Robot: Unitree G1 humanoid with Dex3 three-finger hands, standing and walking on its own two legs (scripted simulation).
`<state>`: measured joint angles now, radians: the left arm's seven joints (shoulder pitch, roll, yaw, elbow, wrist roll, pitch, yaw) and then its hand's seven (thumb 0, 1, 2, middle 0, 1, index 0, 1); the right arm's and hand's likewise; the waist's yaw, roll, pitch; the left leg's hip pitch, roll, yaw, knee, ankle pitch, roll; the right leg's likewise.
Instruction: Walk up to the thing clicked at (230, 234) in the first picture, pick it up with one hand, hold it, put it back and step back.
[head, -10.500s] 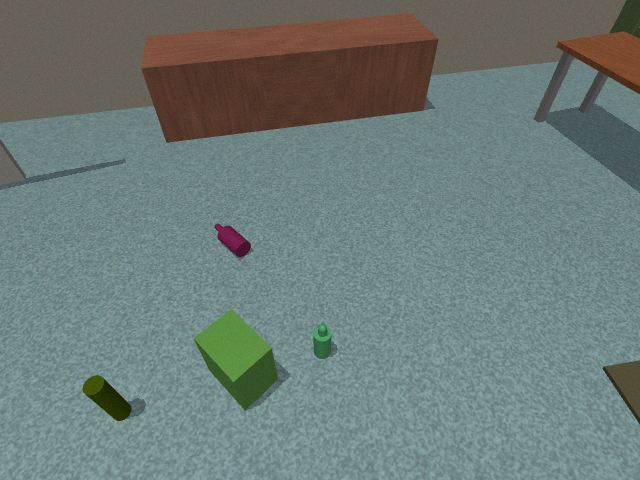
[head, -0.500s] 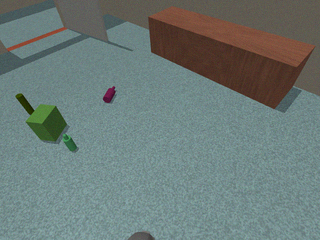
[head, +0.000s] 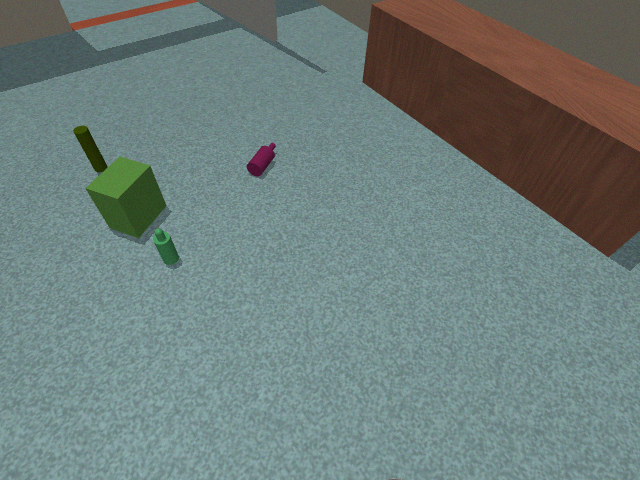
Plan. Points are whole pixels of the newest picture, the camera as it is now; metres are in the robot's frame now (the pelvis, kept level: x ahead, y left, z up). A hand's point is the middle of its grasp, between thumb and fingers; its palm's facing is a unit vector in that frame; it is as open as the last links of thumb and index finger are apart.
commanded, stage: walk up
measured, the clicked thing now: (263, 157) +1.50 +0.25 -0.72
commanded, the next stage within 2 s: stand in 0.92 s
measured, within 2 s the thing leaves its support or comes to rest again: neither
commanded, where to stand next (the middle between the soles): +0.05 -0.03 m, yaw +3 degrees
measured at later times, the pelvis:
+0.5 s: pelvis -0.01 -0.01 -0.01, yaw +7 degrees
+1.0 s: pelvis -0.01 +0.00 +0.03, yaw +7 degrees
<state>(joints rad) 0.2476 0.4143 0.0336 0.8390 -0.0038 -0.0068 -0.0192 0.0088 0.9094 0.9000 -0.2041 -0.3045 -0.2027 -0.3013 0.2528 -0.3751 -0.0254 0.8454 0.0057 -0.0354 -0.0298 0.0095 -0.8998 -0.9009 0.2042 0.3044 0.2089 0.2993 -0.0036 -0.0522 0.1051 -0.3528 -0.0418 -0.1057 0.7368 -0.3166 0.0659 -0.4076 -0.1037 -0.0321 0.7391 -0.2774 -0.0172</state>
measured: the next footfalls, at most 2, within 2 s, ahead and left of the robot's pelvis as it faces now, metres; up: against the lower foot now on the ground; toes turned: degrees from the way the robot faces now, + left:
left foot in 0.28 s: +0.03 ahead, +0.12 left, +0.00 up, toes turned +5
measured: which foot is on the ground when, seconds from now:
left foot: down 0.00-0.04, up 0.06-0.26, down 0.28-1.00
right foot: down 0.00-1.00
